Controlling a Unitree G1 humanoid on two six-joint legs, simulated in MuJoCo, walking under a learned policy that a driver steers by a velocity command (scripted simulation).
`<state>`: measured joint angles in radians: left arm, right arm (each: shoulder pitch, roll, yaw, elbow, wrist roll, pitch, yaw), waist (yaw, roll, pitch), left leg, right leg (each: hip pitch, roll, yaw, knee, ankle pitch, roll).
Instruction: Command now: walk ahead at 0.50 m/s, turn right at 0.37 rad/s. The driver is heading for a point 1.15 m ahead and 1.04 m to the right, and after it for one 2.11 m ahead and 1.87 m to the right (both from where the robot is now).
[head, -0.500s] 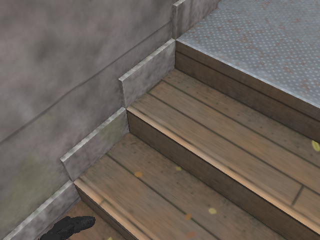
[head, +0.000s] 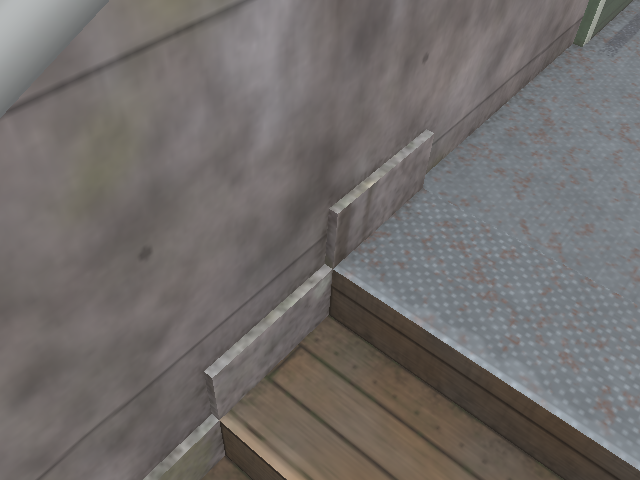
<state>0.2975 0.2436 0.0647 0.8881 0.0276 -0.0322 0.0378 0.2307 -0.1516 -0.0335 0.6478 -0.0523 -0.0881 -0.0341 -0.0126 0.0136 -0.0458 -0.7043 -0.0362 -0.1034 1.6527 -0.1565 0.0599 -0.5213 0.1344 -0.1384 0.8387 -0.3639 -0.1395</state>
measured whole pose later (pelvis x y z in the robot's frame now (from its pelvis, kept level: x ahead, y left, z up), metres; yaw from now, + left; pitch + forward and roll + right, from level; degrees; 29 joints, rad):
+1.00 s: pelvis +0.17 -0.25 +0.06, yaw -35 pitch +0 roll +0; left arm 0.21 0.15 0.02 0.59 0.00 0.07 0.03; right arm 0.27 -0.29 -0.09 0.67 -0.09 -0.03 0.02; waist -0.01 0.10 -0.07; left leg -0.49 0.09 -0.06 1.51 -0.22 0.02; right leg -0.78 0.00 0.00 1.41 -0.63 -0.01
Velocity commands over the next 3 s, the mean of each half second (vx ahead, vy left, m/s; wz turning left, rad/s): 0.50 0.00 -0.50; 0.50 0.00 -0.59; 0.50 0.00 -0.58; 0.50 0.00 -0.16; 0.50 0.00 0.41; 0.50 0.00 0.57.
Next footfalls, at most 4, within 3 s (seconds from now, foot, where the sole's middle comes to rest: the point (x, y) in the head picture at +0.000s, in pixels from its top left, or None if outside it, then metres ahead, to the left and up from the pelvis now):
0.26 left None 0.32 0.10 -0.72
0.88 right None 0.18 -0.40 -0.57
1.48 left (621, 383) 0.57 -0.51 -0.42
1.94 right None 0.54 -0.87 -0.42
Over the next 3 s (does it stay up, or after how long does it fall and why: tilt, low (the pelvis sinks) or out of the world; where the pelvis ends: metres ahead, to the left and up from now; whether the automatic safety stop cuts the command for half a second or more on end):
stays up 0.98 -1.17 0.33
